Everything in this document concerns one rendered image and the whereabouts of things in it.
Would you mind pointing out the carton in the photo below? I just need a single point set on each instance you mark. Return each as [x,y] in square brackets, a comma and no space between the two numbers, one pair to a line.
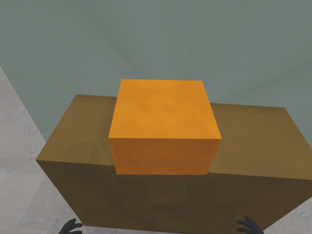
[163,127]

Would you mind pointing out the pedestal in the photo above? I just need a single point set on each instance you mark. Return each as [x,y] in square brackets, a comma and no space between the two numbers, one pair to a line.
[262,169]

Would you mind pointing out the left robot hand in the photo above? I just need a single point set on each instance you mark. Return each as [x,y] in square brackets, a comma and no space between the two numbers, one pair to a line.
[69,226]

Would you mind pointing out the right robot hand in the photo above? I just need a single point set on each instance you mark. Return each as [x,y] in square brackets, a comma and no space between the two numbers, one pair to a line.
[250,223]

